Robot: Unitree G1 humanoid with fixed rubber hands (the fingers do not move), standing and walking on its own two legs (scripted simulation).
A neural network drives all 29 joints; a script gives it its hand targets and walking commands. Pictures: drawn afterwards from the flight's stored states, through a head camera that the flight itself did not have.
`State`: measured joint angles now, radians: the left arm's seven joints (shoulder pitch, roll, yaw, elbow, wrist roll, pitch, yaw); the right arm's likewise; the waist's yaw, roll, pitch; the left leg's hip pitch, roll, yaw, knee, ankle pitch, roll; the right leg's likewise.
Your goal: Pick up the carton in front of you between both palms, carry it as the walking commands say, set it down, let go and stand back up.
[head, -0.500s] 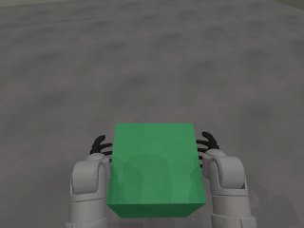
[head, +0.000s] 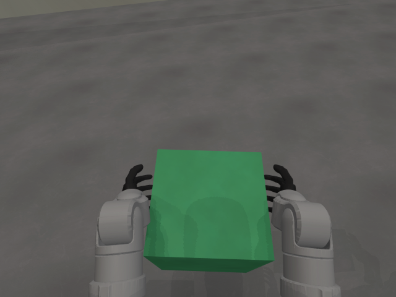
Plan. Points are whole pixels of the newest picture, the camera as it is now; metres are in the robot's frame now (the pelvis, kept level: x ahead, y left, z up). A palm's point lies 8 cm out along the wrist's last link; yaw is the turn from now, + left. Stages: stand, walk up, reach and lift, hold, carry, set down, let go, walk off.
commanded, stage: carry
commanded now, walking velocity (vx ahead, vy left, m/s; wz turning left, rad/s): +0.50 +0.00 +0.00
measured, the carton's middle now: (206, 217) +0.32 +0.00 -0.03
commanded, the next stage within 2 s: none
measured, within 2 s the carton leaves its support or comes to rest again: neither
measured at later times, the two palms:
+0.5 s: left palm (158, 104) +0.64 +0.14 +0.05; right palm (257, 104) +0.62 -0.14 +0.06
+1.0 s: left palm (172, 65) +0.83 +0.12 +0.07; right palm (256, 62) +0.83 -0.17 +0.08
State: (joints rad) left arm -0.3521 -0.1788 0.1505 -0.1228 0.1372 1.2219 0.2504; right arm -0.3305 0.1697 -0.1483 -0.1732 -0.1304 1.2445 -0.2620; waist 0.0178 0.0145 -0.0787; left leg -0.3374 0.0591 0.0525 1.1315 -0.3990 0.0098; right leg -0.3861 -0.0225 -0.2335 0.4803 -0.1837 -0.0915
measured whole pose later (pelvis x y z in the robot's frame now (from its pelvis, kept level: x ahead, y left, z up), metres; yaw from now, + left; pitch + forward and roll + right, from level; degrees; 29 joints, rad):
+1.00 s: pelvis +0.53 -0.02 +0.01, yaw -1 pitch +5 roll +0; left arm -0.32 -0.17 0.16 0.05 0.20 1.08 0.20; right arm -0.32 0.17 -0.15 0.04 -0.19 1.09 -0.21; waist 0.00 -0.02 -0.14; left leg -0.10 0.07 0.13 0.42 -0.30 -0.04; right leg -0.30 -0.04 -0.16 0.47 -0.22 -0.04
